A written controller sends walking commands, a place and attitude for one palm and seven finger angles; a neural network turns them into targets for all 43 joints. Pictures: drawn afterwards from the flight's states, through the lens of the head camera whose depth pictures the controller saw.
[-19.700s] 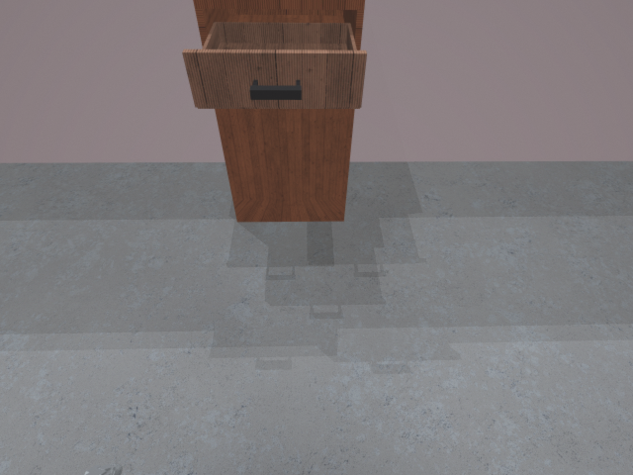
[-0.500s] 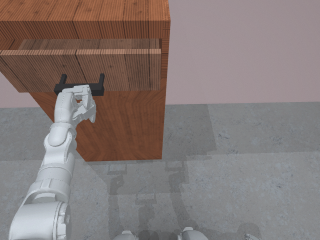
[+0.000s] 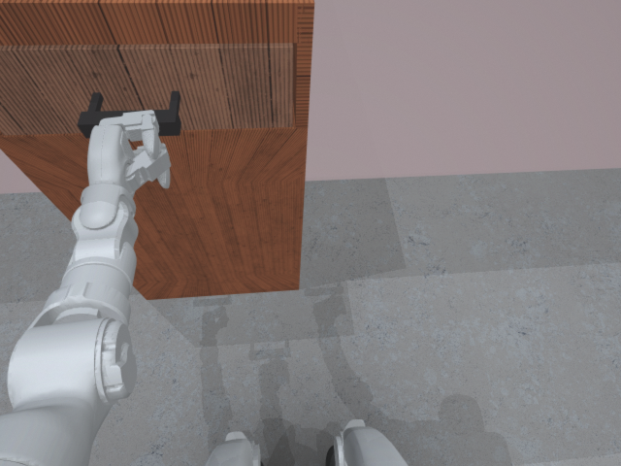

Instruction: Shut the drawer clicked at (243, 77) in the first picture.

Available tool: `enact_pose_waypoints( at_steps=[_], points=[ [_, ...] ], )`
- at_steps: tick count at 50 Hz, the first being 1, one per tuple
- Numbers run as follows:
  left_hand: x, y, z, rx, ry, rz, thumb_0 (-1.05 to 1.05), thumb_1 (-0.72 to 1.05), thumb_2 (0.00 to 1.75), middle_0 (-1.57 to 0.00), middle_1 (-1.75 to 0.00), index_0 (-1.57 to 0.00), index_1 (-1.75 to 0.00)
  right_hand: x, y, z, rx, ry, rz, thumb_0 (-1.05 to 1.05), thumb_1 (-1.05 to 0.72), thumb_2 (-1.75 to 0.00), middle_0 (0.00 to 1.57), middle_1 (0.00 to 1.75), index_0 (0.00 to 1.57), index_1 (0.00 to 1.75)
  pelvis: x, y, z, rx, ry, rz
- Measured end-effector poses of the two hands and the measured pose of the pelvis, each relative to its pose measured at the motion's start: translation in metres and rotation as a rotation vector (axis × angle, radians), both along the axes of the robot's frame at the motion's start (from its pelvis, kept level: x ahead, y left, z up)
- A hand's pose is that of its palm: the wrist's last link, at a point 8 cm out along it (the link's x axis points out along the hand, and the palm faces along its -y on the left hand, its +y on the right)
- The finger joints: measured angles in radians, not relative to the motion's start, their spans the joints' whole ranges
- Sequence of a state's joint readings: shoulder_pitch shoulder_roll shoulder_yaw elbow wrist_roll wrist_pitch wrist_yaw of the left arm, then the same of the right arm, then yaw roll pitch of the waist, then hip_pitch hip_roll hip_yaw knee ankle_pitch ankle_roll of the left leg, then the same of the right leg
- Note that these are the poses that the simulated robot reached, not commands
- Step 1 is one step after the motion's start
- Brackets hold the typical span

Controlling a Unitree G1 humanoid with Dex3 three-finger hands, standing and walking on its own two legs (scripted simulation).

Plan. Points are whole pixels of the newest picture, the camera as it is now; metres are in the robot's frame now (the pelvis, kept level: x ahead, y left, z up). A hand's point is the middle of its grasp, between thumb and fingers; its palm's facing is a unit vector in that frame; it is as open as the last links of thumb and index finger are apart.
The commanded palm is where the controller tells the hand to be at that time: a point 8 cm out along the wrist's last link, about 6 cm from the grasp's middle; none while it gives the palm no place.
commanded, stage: push the drawer shut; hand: left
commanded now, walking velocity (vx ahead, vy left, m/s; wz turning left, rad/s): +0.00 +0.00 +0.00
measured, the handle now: (134, 111) +0.57 +0.20 +0.08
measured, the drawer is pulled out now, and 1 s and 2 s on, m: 0.00 0.00 0.00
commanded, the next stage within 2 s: pull the fist back off the drawer in 0.44 s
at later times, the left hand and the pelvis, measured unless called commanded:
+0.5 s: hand (158, 154) +0.50 +0.16 +0.08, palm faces +0.02 -1.00 -0.06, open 2.9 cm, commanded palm +0.53 +0.20 +0.08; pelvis -0.02 +0.00 -0.01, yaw +1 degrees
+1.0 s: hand (157, 155) +0.50 +0.16 +0.08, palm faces +0.03 -1.00 -0.05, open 3.0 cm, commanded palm +0.47 +0.20 +0.08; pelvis -0.02 +0.01 -0.01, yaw +0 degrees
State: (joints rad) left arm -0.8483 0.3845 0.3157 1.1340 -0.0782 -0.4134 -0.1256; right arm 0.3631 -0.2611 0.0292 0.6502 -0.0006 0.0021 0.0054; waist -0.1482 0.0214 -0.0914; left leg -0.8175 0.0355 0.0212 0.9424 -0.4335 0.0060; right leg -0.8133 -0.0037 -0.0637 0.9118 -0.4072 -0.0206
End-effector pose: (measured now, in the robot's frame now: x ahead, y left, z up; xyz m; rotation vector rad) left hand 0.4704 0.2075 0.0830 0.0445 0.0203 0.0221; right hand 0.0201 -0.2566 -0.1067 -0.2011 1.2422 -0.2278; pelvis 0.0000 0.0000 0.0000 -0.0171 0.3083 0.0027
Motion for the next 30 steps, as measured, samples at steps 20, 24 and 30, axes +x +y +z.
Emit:
enact_pose_waypoints(
  at_steps=[20,24,30],
  points=[
    [0.006,0.009,-0.003,0.013,0.004,0.009,-0.04,0.73,1.02,-1.4,-1.6,-1.4,-1.6,-0.045,-0.002,0.0,-0.04,0.08,0.006,0.0,-0.9,-0.9,0.2,0.3,0.21,0.3,-0.018,0.0,-0.008,-0.022,0.036,0.026],
    [0.006,0.009,-0.002,0.016,0.008,0.005,-0.03,0.72,1.03,-1.4,-1.6,-1.4,-1.6,-0.049,-0.001,0.001,-0.05,0.065,0.007,0.0,-0.9,-0.9,0.2,0.3,0.21,0.3,-0.023,0.002,-0.009,-0.025,0.038,0.026],
    [0.007,0.01,-0.001,0.018,0.012,-0.001,-0.02,0.71,1.04,-1.4,-1.6,-1.4,-1.6,-0.054,0.001,0.003,-0.062,0.048,0.007,0.0,-0.9,-0.9,0.2,0.3,0.21,0.3,-0.027,0.004,-0.009,-0.026,0.041,0.024]
  ],
)
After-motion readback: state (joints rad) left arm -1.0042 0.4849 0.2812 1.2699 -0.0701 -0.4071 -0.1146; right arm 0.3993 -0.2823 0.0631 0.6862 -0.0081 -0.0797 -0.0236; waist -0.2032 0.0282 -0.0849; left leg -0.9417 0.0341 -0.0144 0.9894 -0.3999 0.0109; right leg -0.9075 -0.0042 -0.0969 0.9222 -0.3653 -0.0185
